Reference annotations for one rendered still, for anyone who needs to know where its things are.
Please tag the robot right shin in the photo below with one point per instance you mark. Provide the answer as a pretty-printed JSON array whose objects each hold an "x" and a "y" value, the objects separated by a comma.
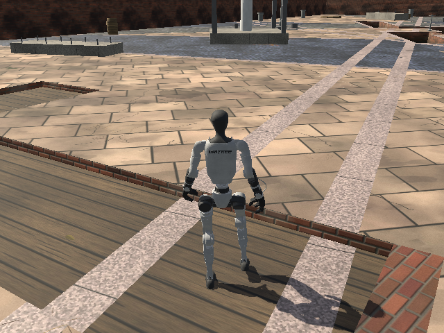
[{"x": 242, "y": 239}]

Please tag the right robot hand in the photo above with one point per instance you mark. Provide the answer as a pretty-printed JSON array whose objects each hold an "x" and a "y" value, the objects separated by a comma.
[{"x": 260, "y": 203}]

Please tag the left robot upper arm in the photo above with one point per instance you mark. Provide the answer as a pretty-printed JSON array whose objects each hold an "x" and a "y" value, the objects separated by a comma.
[{"x": 195, "y": 158}]

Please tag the right robot upper arm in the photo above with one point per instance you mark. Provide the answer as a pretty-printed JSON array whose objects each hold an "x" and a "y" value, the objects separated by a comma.
[{"x": 245, "y": 158}]

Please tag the robot right forearm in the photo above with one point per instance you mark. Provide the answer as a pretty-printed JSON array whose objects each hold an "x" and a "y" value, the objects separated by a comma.
[{"x": 254, "y": 184}]

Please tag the humanoid robot torso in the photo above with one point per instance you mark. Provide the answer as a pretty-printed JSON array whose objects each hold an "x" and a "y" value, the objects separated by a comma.
[{"x": 221, "y": 167}]

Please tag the left robot hand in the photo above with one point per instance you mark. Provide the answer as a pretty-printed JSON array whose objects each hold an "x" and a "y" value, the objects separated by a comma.
[{"x": 192, "y": 191}]

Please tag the robot left forearm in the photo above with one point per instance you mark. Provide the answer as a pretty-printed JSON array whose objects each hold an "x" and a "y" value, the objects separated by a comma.
[{"x": 188, "y": 182}]

